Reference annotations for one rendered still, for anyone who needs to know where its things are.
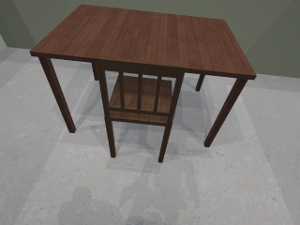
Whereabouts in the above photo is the chair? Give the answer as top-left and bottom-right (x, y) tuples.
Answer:
(95, 55), (186, 163)

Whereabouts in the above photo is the table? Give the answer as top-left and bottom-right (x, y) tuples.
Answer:
(30, 4), (257, 147)

